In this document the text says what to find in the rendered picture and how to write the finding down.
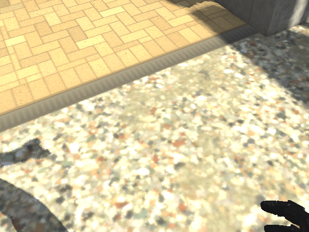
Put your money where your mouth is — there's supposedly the robot right hand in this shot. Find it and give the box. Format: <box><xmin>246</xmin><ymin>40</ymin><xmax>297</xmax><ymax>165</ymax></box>
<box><xmin>260</xmin><ymin>200</ymin><xmax>309</xmax><ymax>232</ymax></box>

